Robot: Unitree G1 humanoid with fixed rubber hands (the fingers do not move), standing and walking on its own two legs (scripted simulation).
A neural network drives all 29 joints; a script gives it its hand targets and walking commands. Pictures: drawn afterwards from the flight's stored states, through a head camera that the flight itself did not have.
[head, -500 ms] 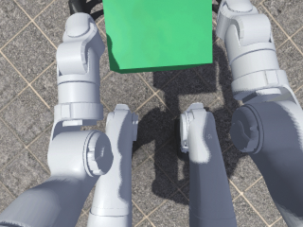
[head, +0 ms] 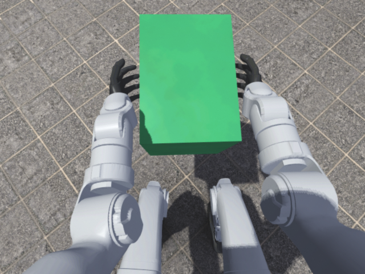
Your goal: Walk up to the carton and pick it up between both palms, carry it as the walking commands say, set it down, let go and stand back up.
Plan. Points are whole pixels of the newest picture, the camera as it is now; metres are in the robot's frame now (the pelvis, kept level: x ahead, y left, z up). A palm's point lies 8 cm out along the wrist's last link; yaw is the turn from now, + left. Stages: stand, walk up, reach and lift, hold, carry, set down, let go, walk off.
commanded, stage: reach and lift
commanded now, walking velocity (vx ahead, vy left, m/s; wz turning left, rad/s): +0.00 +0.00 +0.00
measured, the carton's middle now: (184, 95) +0.51 +0.01 -0.08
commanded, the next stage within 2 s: none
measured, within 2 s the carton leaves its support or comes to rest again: neither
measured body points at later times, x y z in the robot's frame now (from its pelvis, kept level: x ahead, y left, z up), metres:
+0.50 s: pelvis +0.06 +0.00 +0.09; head +0.18 -0.01 +0.52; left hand +0.45 +0.15 +0.07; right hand +0.48 -0.13 +0.06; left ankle +0.11 +0.15 -0.54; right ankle +0.13 -0.12 -0.54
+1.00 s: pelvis +0.07 +0.00 +0.15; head +0.12 +0.00 +0.59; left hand +0.42 +0.16 +0.14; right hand +0.45 -0.12 +0.14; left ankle +0.11 +0.15 -0.54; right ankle +0.13 -0.12 -0.54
